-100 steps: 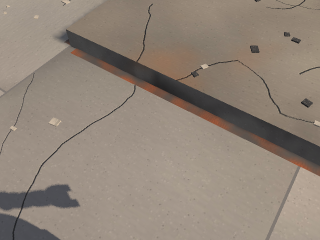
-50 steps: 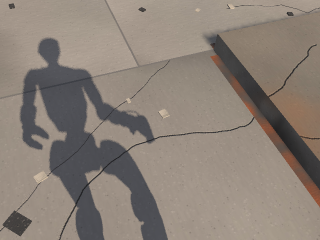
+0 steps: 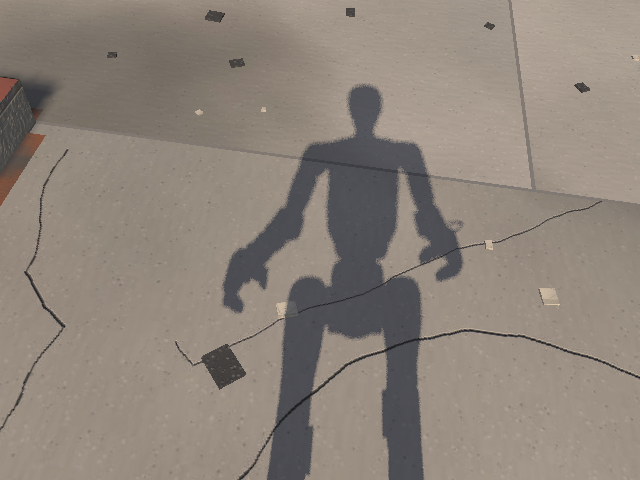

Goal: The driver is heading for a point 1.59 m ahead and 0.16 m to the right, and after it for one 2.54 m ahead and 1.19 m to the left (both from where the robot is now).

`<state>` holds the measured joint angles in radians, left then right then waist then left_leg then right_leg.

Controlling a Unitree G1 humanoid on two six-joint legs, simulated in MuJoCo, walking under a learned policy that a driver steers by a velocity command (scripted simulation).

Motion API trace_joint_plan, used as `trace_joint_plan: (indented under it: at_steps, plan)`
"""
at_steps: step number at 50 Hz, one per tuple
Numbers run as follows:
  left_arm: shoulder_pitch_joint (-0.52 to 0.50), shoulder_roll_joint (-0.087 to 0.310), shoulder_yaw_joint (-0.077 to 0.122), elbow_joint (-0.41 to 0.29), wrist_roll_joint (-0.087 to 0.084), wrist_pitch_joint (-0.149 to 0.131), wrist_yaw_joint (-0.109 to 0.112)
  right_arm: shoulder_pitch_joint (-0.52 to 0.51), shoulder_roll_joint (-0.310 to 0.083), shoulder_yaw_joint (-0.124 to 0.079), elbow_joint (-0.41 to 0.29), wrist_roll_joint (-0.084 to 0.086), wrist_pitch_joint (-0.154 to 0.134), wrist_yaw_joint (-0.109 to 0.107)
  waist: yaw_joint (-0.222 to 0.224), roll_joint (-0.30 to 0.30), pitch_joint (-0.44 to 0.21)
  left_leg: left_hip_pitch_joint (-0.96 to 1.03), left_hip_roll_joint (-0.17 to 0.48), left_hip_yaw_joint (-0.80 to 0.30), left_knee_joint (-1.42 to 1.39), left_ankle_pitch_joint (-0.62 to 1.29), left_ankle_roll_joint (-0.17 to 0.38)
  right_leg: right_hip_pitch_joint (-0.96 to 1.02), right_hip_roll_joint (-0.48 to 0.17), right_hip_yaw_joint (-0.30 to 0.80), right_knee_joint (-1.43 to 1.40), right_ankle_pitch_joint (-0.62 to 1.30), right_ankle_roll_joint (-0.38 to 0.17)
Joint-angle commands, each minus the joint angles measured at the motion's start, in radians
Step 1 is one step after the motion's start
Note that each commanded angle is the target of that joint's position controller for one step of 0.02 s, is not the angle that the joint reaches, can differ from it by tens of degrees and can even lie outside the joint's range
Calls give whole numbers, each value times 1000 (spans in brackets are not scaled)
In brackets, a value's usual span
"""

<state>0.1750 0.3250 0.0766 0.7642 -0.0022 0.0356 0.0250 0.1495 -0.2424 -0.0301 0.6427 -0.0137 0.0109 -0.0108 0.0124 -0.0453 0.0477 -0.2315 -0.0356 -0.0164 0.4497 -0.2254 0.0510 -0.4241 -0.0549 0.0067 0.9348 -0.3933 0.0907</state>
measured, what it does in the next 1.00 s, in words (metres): walks ahead: right foot, then right foot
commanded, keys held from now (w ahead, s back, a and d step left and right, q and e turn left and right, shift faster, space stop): no key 0.28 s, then w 0.72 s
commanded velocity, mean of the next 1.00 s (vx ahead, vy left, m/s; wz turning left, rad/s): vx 0.25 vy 0.00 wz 0.04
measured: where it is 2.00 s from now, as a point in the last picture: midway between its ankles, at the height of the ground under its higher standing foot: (324, 340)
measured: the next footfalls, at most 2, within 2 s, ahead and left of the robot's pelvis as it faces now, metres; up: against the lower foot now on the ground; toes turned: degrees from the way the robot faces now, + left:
right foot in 0.14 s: +0.03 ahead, -0.15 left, +0.00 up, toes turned +0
right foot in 0.98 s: +0.43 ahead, -0.14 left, +0.00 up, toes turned +0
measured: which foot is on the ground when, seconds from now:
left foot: down 0.00-0.98, up 1.00-1.00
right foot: up 0.00-0.12, down 0.14-0.62, up 0.64-0.96, down 0.98-1.00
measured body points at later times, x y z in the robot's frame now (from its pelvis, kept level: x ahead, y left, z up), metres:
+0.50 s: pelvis +0.03 -0.02 -0.02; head +0.03 -0.02 +0.43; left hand +0.11 +0.25 -0.14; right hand +0.13 -0.29 -0.13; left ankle +0.00 +0.09 -0.74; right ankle -0.01 -0.15 -0.74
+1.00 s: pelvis +0.25 -0.05 -0.03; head +0.29 -0.05 +0.42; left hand +0.50 +0.18 -0.09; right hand +0.20 -0.33 -0.16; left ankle +0.01 +0.09 -0.72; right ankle +0.39 -0.14 -0.75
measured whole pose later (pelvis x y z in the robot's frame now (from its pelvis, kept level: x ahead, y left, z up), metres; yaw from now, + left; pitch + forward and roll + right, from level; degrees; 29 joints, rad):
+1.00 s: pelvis +0.25 -0.05 -0.03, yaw +1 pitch +2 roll +0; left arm 0.00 0.27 0.02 0.61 -0.01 -0.09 -0.03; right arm 0.48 -0.28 -0.05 0.91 0.00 -0.05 -0.01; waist -0.07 0.00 0.04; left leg 0.09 0.01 -0.05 0.56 -0.51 0.01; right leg -0.55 0.01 -0.05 0.60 -0.05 -0.07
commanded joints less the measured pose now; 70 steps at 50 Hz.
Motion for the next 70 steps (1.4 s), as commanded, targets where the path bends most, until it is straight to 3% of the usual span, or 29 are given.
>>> trace_joint_plan:
  at_steps: [1,6,8,9,11,14,17,20,23,27,29,30,31,32,34,37,40,44,46,48,49,50,51,52,54,55,59,63,70]
  plan:
    - [-39,41,-1,-68,2,-12,0,-29,-146,-38,-41,-2,-12,-3,-26,182,-100,88,229,-183,-110,328,170,54,-13,14,-154,0,2]
    - [23,38,-10,-36,9,-23,-3,-46,-120,-23,11,13,-11,7,15,143,-74,12,206,-220,-93,171,132,248,3,2,-527,226,-34]
    - [33,123,0,-39,23,-29,2,23,-107,-18,36,-10,-28,14,-31,6,-98,-46,118,-162,-57,48,43,365,-84,87,-512,509,-81]
    - [13,135,8,-19,8,-32,-3,34,-111,-23,44,-8,-28,14,-50,-71,-93,-1,63,-97,-70,6,8,278,-68,68,-486,355,-119]
    - [-5,60,-10,-19,16,-43,-11,-42,-123,-27,49,-4,-19,5,-10,-28,-69,45,55,-82,-30,10,-9,208,-45,60,-522,238,-104]
    - [2,47,-20,-4,17,-59,-9,-28,-106,-27,70,-2,-2,-4,-10,-16,-57,43,61,-88,-27,71,2,211,-29,45,-518,259,-81]
    - [41,62,-16,14,1,-56,2,4,-121,-38,94,12,4,-10,-8,21,-22,-23,29,-72,-13,-339,28,155,3,30,-501,-140,-119]
    - [55,57,-20,-1,-9,-80,9,33,-108,-38,101,29,-30,-6,-10,30,74,-124,54,-113,-4,-482,61,86,-23,91,-505,-303,-170]
    - [89,68,-16,-4,-19,-114,-1,34,-95,-37,102,34,-77,9,-3,15,55,-151,56,-109,51,-391,68,135,-68,183,-524,-278,-222]
    - [133,119,-3,-5,-29,-121,-18,43,-78,-33,93,40,-121,32,-21,-130,38,-214,11,15,183,-169,52,276,-223,405,-613,-56,-316]
    - [66,112,-4,-42,-27,-116,-25,140,-113,-46,136,41,-127,40,-68,-72,4,-61,13,0,85,-40,64,238,-166,286,-491,269,-277]
    - [-20,97,-9,-87,-22,-123,-28,272,-167,-68,185,42,-127,42,-127,40,-55,181,52,-115,6,124,93,90,-55,132,-280,495,-215]
    - [-68,73,-16,-130,-17,-144,-27,437,-278,-104,229,35,-117,41,-180,247,-123,486,200,-386,-71,267,169,-202,82,-32,85,479,-128]
    - [-37,51,-20,-121,-19,-153,-23,439,-229,-86,218,25,-110,43,-161,301,-101,567,354,-586,-133,432,259,-440,108,18,268,-124,-107]
    - [-62,34,-27,-128,-55,-148,-39,382,-123,-47,199,15,-104,38,-115,102,12,536,368,-465,-133,371,261,-614,25,71,398,-131,-147]
    - [-119,-11,-41,-169,-22,-141,-66,306,-91,-23,199,24,-81,22,-65,106,65,371,279,-270,-244,362,169,-561,-55,3,224,56,-131]
    - [-199,-61,-66,-209,-6,-144,-90,241,-136,-28,176,27,-77,-8,-63,115,62,100,170,-98,-335,319,132,-233,-6,-75,-129,328,-84]
    - [-239,22,-39,-235,-25,-136,-74,298,-205,-49,204,42,-97,-11,-54,144,66,179,238,-100,-356,350,111,-91,40,-43,-369,443,-108]
    - [-178,63,-18,-222,-23,-132,-64,294,-214,-56,210,34,-90,-7,-10,166,5,273,257,-84,-235,634,81,-14,68,-45,-386,410,-147]
    - [63,111,15,-152,-23,-118,-48,284,-208,-56,202,18,-70,-5,113,165,-150,247,210,-38,84,868,41,276,106,-83,-383,362,-200]
    - [227,148,26,-116,-16,-109,-37,291,-170,-42,180,0,-66,-9,169,92,-265,24,173,-36,373,606,18,577,-38,74,-325,348,-248]
    - [267,234,35,-95,8,-114,-47,452,-3,1,166,8,-81,1,59,-244,-429,-300,-34,-47,778,-231,-39,839,-310,616,-486,45,-416]
    - [257,140,16,-96,0,-117,-49,412,-102,-16,186,33,-103,14,94,-201,-426,-401,-18,-161,917,-323,-28,786,-314,838,-666,-155,-416]
    - [166,105,5,-96,-6,-119,-47,290,-164,-36,147,63,-112,20,78,-123,-221,-487,38,-121,945,-249,-20,629,-293,684,-688,-167,-371]
    - [56,81,-1,-99,9,-127,-53,177,-159,-35,117,43,-117,11,18,27,-84,-415,129,-81,833,-95,-10,336,-214,444,-718,59,-332]
    - [29,58,-7,-98,22,-135,-55,196,-152,-38,122,35,-108,8,-19,4,-82,-348,161,-93,796,-56,-7,257,-178,370,-742,135,-324]
    - [34,60,-5,-57,5,-158,-57,196,-112,-31,122,20,-68,-5,-51,-18,-41,-333,188,-73,666,-1,-40,140,-151,242,-832,180,-355]
    - [93,99,4,-24,1,-149,-40,49,-108,-27,79,10,-77,-3,-8,12,0,-436,193,-64,437,210,-75,197,-141,176,-855,229,-344]
    - [212,133,9,42,-15,-117,-30,-163,-88,-13,16,29,-102,27,84,10,29,-399,134,-11,127,302,-79,338,-155,107,-798,279,-309]
Velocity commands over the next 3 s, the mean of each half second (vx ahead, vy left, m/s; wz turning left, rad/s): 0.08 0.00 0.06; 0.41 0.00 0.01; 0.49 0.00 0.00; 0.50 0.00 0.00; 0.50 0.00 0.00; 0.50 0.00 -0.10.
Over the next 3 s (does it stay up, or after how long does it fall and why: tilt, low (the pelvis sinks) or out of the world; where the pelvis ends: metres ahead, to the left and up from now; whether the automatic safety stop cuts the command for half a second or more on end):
stays up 1.31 0.01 0.00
